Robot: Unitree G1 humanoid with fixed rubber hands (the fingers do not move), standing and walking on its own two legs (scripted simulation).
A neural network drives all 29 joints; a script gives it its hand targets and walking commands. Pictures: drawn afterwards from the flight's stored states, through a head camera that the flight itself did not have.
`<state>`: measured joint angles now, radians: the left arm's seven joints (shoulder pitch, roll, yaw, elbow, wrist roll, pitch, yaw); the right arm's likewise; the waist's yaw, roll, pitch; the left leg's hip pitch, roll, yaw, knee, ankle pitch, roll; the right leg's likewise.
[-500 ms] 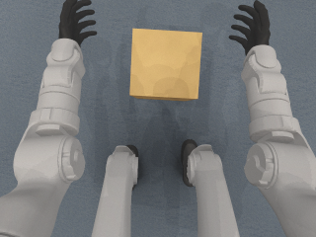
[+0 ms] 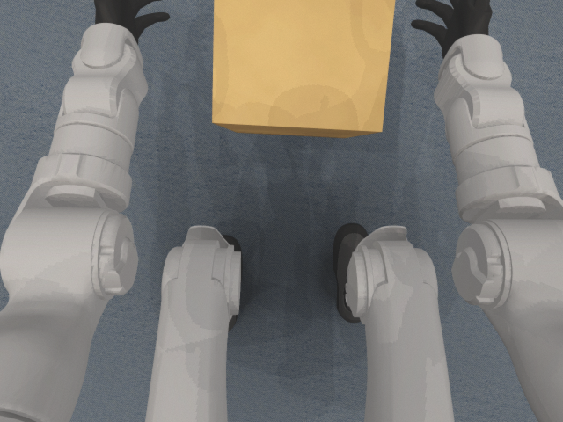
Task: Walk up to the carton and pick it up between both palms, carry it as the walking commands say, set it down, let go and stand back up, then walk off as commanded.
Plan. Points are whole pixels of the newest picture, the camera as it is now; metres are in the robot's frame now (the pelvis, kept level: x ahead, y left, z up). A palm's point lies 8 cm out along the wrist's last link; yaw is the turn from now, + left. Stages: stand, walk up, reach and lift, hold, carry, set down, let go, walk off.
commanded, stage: reach and lift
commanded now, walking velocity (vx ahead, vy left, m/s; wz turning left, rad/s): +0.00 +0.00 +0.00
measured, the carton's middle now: (297, 66) +0.53 -0.01 -0.31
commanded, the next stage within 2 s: none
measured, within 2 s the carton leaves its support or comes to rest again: leaves its support in 1.82 s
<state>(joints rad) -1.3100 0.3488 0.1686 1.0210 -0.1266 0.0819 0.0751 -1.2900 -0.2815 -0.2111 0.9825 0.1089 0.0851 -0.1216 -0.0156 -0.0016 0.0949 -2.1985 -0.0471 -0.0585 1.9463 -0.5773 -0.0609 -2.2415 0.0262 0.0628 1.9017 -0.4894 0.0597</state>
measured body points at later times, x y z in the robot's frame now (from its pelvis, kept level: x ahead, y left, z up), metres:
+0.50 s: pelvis -0.01 +0.00 -0.07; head +0.37 +0.01 +0.17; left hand +0.55 +0.18 -0.26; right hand +0.54 -0.19 -0.26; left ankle +0.09 +0.13 -0.40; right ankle +0.11 -0.13 -0.40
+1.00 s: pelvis -0.01 +0.00 -0.06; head +0.37 +0.01 +0.17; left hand +0.55 +0.16 -0.26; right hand +0.54 -0.17 -0.26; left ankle +0.09 +0.13 -0.40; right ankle +0.11 -0.13 -0.40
